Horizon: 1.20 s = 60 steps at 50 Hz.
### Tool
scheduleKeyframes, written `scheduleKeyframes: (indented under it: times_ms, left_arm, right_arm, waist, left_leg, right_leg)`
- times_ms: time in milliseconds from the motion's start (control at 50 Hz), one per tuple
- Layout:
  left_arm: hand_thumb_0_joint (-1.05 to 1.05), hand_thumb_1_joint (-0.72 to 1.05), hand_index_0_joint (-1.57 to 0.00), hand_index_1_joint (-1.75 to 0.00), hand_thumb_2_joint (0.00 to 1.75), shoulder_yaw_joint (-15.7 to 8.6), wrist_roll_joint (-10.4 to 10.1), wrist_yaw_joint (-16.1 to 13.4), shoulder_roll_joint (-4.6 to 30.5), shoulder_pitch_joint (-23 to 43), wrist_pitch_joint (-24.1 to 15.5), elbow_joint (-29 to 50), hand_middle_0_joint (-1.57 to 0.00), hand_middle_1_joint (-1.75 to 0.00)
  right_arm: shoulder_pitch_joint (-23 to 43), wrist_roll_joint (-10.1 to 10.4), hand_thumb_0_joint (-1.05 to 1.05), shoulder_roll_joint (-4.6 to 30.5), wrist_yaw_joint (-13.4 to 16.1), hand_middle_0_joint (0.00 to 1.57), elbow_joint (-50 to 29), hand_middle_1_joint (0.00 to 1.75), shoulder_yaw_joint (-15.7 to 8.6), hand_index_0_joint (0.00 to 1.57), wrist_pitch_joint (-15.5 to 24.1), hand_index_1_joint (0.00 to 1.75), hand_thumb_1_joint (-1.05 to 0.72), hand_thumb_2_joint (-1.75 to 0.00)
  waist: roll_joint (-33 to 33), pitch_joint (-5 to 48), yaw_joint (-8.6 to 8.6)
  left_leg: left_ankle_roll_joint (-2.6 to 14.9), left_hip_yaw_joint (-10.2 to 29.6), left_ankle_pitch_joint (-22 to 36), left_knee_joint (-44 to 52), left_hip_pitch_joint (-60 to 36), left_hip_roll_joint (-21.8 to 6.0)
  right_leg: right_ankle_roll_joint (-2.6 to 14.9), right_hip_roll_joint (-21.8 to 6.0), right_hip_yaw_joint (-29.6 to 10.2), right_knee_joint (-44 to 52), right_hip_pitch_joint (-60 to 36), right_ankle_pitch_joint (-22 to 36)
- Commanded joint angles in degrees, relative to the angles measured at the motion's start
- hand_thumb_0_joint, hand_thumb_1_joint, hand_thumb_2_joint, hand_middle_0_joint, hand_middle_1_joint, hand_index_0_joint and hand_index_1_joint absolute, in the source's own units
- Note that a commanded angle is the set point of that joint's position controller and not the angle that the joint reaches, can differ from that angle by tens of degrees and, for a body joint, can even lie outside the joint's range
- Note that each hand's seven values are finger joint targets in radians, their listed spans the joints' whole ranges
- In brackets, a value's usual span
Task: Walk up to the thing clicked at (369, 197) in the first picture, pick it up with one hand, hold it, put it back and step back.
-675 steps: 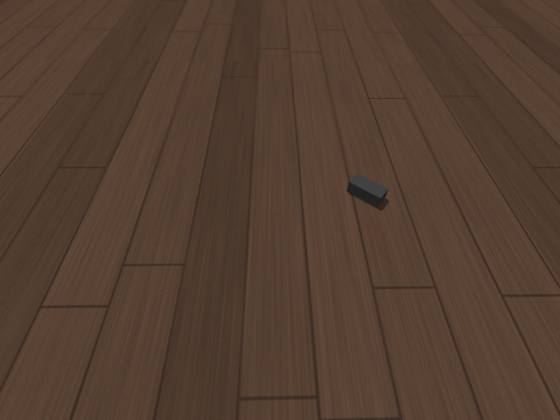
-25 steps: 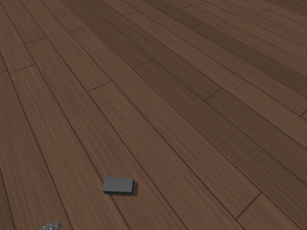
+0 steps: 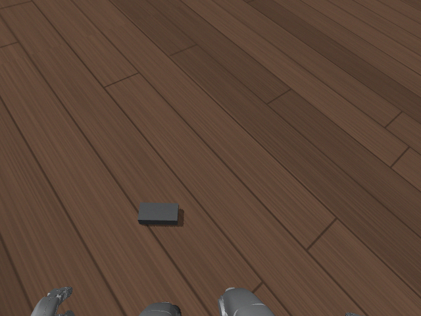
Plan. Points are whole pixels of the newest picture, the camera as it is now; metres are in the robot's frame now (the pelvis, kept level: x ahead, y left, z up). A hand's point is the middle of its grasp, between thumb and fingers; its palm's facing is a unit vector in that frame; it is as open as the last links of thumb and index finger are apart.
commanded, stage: walk up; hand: left
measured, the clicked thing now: (159, 213) +0.53 +0.19 -0.74
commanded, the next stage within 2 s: stand in 1.84 s
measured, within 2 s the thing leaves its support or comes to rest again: neither
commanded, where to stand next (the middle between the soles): +0.16 -0.05 m, yaw +1 degrees
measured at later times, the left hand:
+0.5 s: hand out of the picture -0.03 +0.20 -0.14, palm faces +0.00 -0.92 -0.40, open 7.3 cm
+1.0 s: hand out of the picture -0.19 +0.19 -0.16, palm faces +0.09 -0.93 -0.37, open 7.3 cm
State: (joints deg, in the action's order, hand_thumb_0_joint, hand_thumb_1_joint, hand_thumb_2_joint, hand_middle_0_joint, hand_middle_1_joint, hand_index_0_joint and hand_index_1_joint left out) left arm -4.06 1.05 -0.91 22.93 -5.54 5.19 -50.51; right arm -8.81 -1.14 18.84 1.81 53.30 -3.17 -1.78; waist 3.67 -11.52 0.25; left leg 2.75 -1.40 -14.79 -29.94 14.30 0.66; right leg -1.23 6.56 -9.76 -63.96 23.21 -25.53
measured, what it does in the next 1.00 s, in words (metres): walks backwards: right foot, then left foot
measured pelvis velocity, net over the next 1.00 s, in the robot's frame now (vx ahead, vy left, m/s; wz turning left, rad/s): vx -0.22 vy -0.08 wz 0.07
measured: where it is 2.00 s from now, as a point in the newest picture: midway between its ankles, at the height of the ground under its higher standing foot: outside the picture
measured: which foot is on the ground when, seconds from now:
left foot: down 0.00-0.28, up 0.30-0.62, down 0.64-1.00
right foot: up 0.00-0.22, down 0.24-0.68, up 0.70-0.90, down 0.92-1.00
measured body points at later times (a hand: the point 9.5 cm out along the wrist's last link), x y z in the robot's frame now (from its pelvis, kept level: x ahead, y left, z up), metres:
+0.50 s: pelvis -0.14 -0.06 +0.00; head -0.09 -0.07 +0.44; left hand -0.03 +0.25 -0.11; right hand -0.05 -0.39 -0.13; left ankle -0.18 +0.08 -0.66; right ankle -0.11 -0.15 -0.74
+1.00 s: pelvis -0.22 -0.08 -0.01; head -0.20 -0.08 +0.44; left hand -0.19 +0.24 -0.13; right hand -0.08 -0.38 -0.12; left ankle -0.23 +0.05 -0.73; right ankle -0.21 -0.22 -0.74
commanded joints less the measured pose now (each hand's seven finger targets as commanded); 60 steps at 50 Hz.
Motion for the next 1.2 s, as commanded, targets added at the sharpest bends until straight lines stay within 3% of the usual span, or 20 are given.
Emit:
scheduleKeyframes:
  times_ms: [0, 100, 200, 260, 280, 360, 520, 600, 640, 660, 680, 760, 840, 880, 920, 960, 980, 1100, 1140, 1180]
  left_arm:
    - [0.0, 0.9, -0.2, -0.3, 0.9, -2.7, 0.4, -0.7, 8.8, 0.2, -1.4, 5.8, -0.2, -0.3]
    - [0.0, 0.9, -0.2, -0.3, 0.9, -3.1, 0.7, 0.1, 8.9, -3.2, -1.4, 5.6, -0.2, -0.3]
    - [0.0, 0.9, -0.2, -0.3, 0.9, -4.2, 1.0, 1.5, 8.9, -12.8, -1.5, 2.8, -0.2, -0.3]
    - [0.0, 0.9, -0.2, -0.3, 0.9, -5.8, 1.2, 1.8, 15.5, -6.4, -2.0, 6.6, -0.2, -0.3]
    - [0.0, 0.9, -0.2, -0.3, 0.9, -6.0, 1.8, 1.5, 18.5, -3.3, -2.2, 8.6, -0.2, -0.3]
    - [0.0, 0.9, -0.2, -0.3, 0.9, -4.6, 1.5, 0.4, 11.1, 3.8, -2.5, 11.1, -0.2, -0.3]
    - [0.0, 0.9, -0.2, -0.3, 0.9, -5.4, 2.3, 0.0, 11.0, -4.8, -3.0, 11.8, -0.2, -0.3]
    - [0.0, 0.9, -0.2, -0.3, 0.9, -4.7, 1.1, 0.9, 12.0, -4.1, -2.4, 11.0, -0.2, -0.3]
    - [0.0, 0.9, -0.2, -0.3, 0.9, -3.1, 0.6, 1.4, 8.1, -3.5, -2.4, 11.3, -0.2, -0.3]
    - [0.0, 0.9, -0.2, -0.3, 0.9, -3.1, 0.0, 1.6, 7.4, -2.0, -2.4, 11.0, -0.2, -0.3]
    - [0.0, 0.9, -0.2, -0.3, 0.9, -4.6, 0.8, 1.1, 11.4, 2.0, -2.6, 10.8, -0.2, -0.3]
    - [0.0, 0.9, -0.2, -0.3, 0.9, -4.1, -0.4, 2.1, 8.9, -3.8, -3.4, 6.4, -0.2, -0.3]
    - [0.0, 0.9, -0.2, -0.3, 0.9, -2.6, -0.2, 2.2, 7.6, -1.9, -5.3, 5.1, -0.2, -0.3]
    - [0.0, 0.9, -0.2, -0.3, 0.9, -2.4, -0.2, 1.1, 7.0, -6.2, -6.7, 2.0, -0.2, -0.3]
    - [0.0, 0.9, -0.2, -0.3, 0.9, -3.3, 0.5, 0.0, 11.4, -10.4, -8.1, -0.5, -0.2, -0.3]
    - [0.0, 0.9, -0.2, -0.3, 0.9, -4.2, 0.7, 0.0, 17.4, -6.7, -8.5, 0.4, -0.2, -0.3]
    - [0.0, 0.9, -0.2, -0.3, 0.9, -3.9, 0.9, 0.2, 17.1, -4.1, -8.6, 1.5, -0.2, -0.3]
    - [0.0, 0.9, -0.2, -0.3, 0.9, -1.6, 0.1, 0.8, 12.0, -2.1, -8.0, 0.8, -0.2, -0.3]
    - [0.0, 0.9, -0.2, -0.3, 0.9, -0.4, -0.5, 1.0, 8.7, -2.9, -7.8, 0.9, -0.2, -0.3]
    - [0.0, 0.9, -0.2, -0.3, 0.9, -1.4, -0.7, 0.6, 10.5, -4.7, -7.5, -1.8, -0.2, -0.3]
  right_arm:
    - [-3.2, 0.0, 0.0, 16.4, 1.6, 0.2, -4.9, 0.3, -4.3, 0.2, 1.4, 0.3, -0.9, -0.9]
    - [-1.0, -0.4, 0.0, 18.5, 1.4, 0.2, -7.3, 0.3, -4.8, 0.2, 1.4, 0.3, -0.9, -0.9]
    - [5.9, -0.3, 0.0, 19.7, 0.7, 0.2, -9.4, 0.3, -4.6, 0.2, 0.8, 0.3, -0.9, -0.9]
    - [4.0, 0.7, 0.0, 13.1, 1.0, 0.2, -9.6, 0.3, -2.8, 0.2, 0.5, 0.3, -0.9, -0.9]
    - [3.7, 0.6, 0.0, 14.7, 1.7, 0.2, -9.1, 0.3, -3.5, 0.2, 0.2, 0.3, -0.9, -0.9]
    - [-2.2, 1.1, 0.0, 14.8, 1.2, 0.2, -6.0, 0.3, -2.7, 0.2, 0.5, 0.3, -0.9, -0.9]
    - [-4.0, -0.2, 0.0, 14.2, 1.3, 0.2, -7.5, 0.3, -2.2, 0.2, 2.4, 0.3, -0.9, -0.9]
    - [-10.3, -0.5, 0.0, 13.5, 0.6, 0.2, -3.7, 0.3, -2.7, 0.2, 3.2, 0.3, -0.9, -0.9]
    - [-10.2, -1.6, 0.0, 17.0, 0.6, 0.2, -3.5, 0.3, -3.9, 0.2, 3.5, 0.3, -0.9, -0.9]
    - [-4.7, -2.3, 0.0, 20.7, 0.5, 0.2, -5.4, 0.3, -4.1, 0.2, 3.6, 0.3, -0.9, -0.9]
    - [-0.4, -1.9, 0.0, 23.9, 0.6, 0.2, -6.9, 0.3, -4.7, 0.2, 3.7, 0.3, -0.9, -0.9]
    - [2.4, -1.8, 0.0, 15.2, 0.5, 0.2, -7.3, 0.3, -2.1, 0.2, 5.1, 0.3, -0.9, -0.9]
    - [-1.8, -1.4, 0.0, 16.9, -0.5, 0.2, -5.4, 0.3, -3.0, 0.2, 3.8, 0.3, -0.9, -0.9]
    - [-1.4, -1.2, 0.0, 16.9, -0.9, 0.2, -5.6, 0.3, -3.1, 0.2, 2.7, 0.3, -0.9, -0.9]
    - [-0.5, 0.2, 0.0, 13.1, -1.1, 0.2, -7.0, 0.3, -1.9, 0.2, 2.1, 0.3, -0.9, -0.9]
    - [0.2, 0.1, 0.0, 12.6, -1.1, 0.2, -7.3, 0.3, -1.9, 0.2, 1.8, 0.3, -0.9, -0.9]
    - [-0.7, -0.2, 0.0, 14.4, -1.3, 0.2, -5.9, 0.3, -2.8, 0.2, 1.8, 0.3, -0.9, -0.9]
    - [-1.7, -0.6, 0.0, 12.5, -2.5, 0.2, -3.2, 0.3, -2.9, 0.2, 3.4, 0.3, -0.9, -0.9]
    - [-2.1, -1.2, 0.0, 15.4, -2.1, 0.2, -3.2, 0.3, -3.5, 0.2, 4.0, 0.3, -0.9, -0.9]
    - [3.1, -0.4, 0.0, 18.8, -2.6, 0.2, -3.4, 0.3, -3.8, 0.2, 3.6, 0.3, -0.9, -0.9]
  waist:
    - [-10.3, 15.0, 2.41]
    - [-11.6, 16.5, 1.61]
    - [-11.3, 17.2, -3.44]
    - [10.8, 9.6, -2.51]
    - [13.6, 7.8, -3.64]
    - [4.5, 7.1, 1.02]
    - [6.4, 15.8, -4.18]
    - [2.7, 17.3, -0.69]
    - [-9.2, 14.6, -0.31]
    - [-16.0, 10.6, -0.81]
    - [-16.5, 7.1, 1.02]
    - [-10.2, 6.2, -3.06]
    - [-15.5, 9.2, 1.16]
    - [-14.7, 10.7, -0.65]
    - [-5.1, 14.1, -1.85]
    - [4.2, 11.7, -2.21]
    - [3.7, 8.1, -0.94]
    - [3.9, 9.0, 1.29]
    - [-2.9, 12.1, 1.37]
    - [-9.0, 9.4, -1.2]
  left_leg:
    - [7.88, 14.6, 37.6, 2.0, -21.7, -15.3]
    - [10.34, 16.4, 31.1, 2.2, -14.8, -18.7]
    - [6.01, 13.3, 13.5, 1.7, 0.4, -16.3]
    - [-3.42, 2.0, -17.8, -21.1, 16.1, 4.8]
    - [-3.81, 6.4, -23.9, -33.3, 11.4, 4.3]
    - [-3.4, 10.0, -12.5, -39.2, 12.1, 6.5]
    - [-3.48, 5.1, -16.9, -16.9, 14.1, -0.2]
    - [-0.97, -0.3, -5.7, 6.7, -1.8, 1.8]
    - [2.96, 17.6, -9.2, 12.8, -10.0, -8.6]
    - [8.66, 32.0, -14.2, 16.7, -5.4, -19.6]
    - [14.68, 35.8, -15.8, 18.2, 9.2, -26.0]
    - [7.7, 13.1, 12.5, 9.5, 2.1, -13.0]
    - [5.61, 10.1, 7.9, 5.1, -7.5, -9.9]
    - [4.92, 7.6, 9.8, -0.5, -5.2, -9.0]
    - [1.12, 5.4, 5.9, -10.0, 5.2, -5.4]
    - [-1.85, 3.9, -20.1, -19.5, 10.5, -2.2]
    - [-2.23, 6.4, -19.8, -19.8, 6.8, -3.9]
    - [-1.33, 2.0, 0.8, 4.6, -8.5, -1.6]
    - [1.92, 15.1, -0.6, 10.0, -12.2, -10.9]
    - [8.34, 20.7, -20.2, 15.7, 3.3, -18.2]
  right_leg:
    - [-0.93, -2.3, 0.2, 8.5, 6.5, -3.2]
    - [0.37, -5.7, 3.7, 17.2, -1.5, -3.5]
    - [3.52, -7.4, 7.5, 33.2, -16.0, 8.0]
    - [13.08, -23.0, -15.0, 46.1, -11.1, 14.0]
    - [19.41, -29.8, -21.0, 48.3, 0.9, 17.1]
    - [9.89, -16.7, -1.3, 41.9, -3.6, 27.7]
    - [14.6, -22.7, -5.7, 38.9, -26.2, 20.4]
    - [10.33, -19.1, -0.5, 33.8, -18.4, 15.3]
    - [4.48, -13.3, 3.7, 26.6, -1.4, 3.1]
    - [1.54, -5.6, 10.4, 18.8, 6.4, -4.5]
    - [1.24, -9.2, 3.0, 8.8, -0.6, -8.0]
    - [2.08, -5.5, 3.8, 10.1, -2.1, -1.0]
    - [1.31, -5.2, 11.0, 30.1, -5.0, -0.7]
    - [2.01, -4.2, 13.0, 43.1, -12.6, 7.6]
    - [3.81, -10.4, 1.1, 44.0, -25.2, 18.4]
    - [14.92, -27.8, -19.0, 47.4, -16.5, 8.3]
    - [16.74, -28.2, -19.7, 46.7, -9.6, 5.6]
    - [5.97, -14.9, 1.3, 38.7, -2.7, 14.7]
    - [2.51, -9.8, 5.6, 31.3, 0.8, 12.9]
    - [2.36, -7.4, 9.9, 24.1, -9.8, -2.7]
